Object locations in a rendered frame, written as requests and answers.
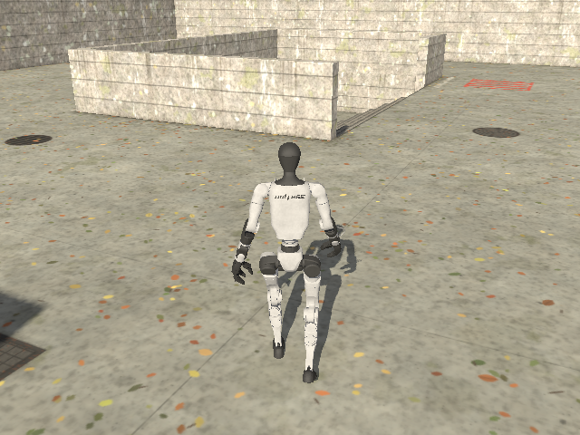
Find right robot upper arm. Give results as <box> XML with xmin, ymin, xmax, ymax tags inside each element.
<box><xmin>308</xmin><ymin>181</ymin><xmax>334</xmax><ymax>230</ymax></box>

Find robot left forearm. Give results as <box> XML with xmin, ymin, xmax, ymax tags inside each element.
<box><xmin>235</xmin><ymin>219</ymin><xmax>255</xmax><ymax>263</ymax></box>

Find robot left hand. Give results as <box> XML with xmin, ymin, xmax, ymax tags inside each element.
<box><xmin>231</xmin><ymin>259</ymin><xmax>253</xmax><ymax>285</ymax></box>

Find robot right hand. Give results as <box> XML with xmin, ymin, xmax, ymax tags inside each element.
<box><xmin>320</xmin><ymin>241</ymin><xmax>341</xmax><ymax>257</ymax></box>

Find left robot upper arm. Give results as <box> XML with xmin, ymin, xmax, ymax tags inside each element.
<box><xmin>246</xmin><ymin>182</ymin><xmax>271</xmax><ymax>233</ymax></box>

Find left robot shin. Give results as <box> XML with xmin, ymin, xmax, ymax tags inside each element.
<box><xmin>267</xmin><ymin>290</ymin><xmax>282</xmax><ymax>347</ymax></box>

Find right robot foot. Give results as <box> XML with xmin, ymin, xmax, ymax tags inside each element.
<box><xmin>303</xmin><ymin>367</ymin><xmax>317</xmax><ymax>383</ymax></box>

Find robot right forearm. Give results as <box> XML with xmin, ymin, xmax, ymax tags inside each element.
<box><xmin>324</xmin><ymin>217</ymin><xmax>340</xmax><ymax>246</ymax></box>

